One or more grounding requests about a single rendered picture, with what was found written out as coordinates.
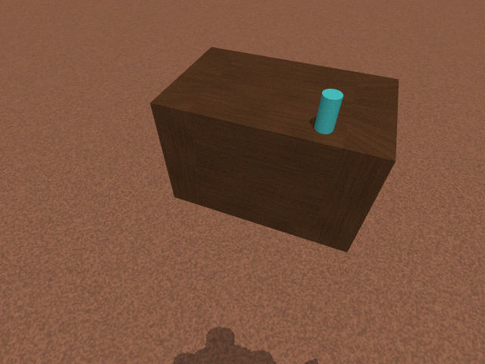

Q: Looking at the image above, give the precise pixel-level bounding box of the can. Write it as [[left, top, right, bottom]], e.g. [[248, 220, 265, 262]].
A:
[[314, 89, 343, 134]]

